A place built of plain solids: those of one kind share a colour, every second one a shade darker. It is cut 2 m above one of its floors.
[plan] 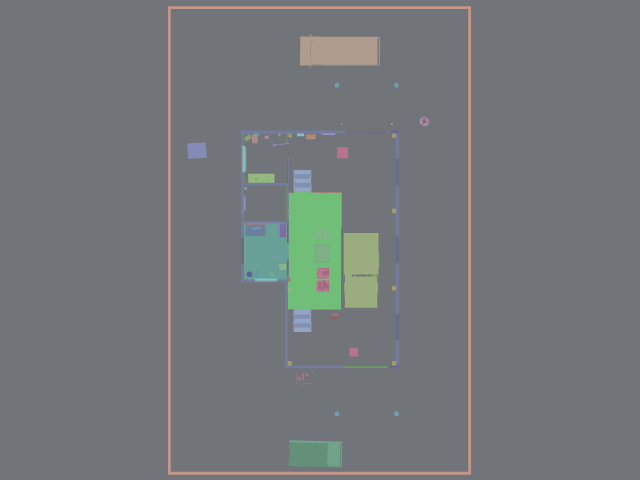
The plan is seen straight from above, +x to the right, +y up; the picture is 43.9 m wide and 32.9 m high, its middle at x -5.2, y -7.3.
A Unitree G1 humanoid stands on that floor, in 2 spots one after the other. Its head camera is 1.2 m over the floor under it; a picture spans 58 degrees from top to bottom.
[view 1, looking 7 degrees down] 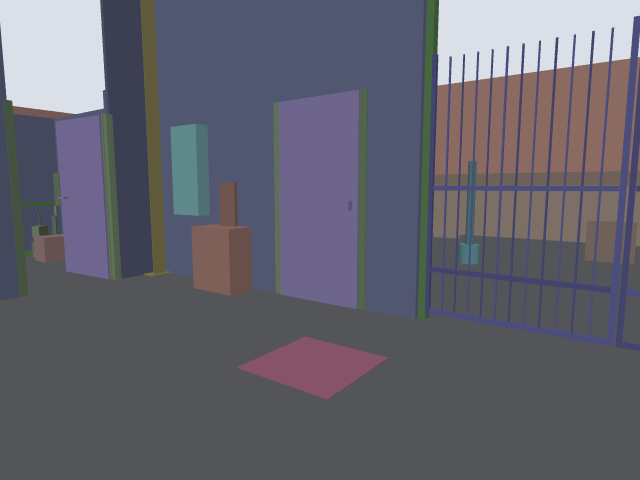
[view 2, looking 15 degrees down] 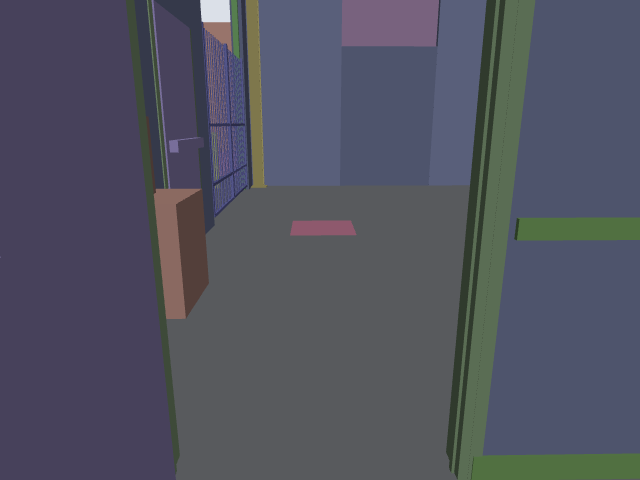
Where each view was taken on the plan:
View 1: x -1.95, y -3.60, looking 126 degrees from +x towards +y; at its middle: door_leaf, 4.46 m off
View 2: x -8.70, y -1.20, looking -1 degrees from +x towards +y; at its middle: ground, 4.64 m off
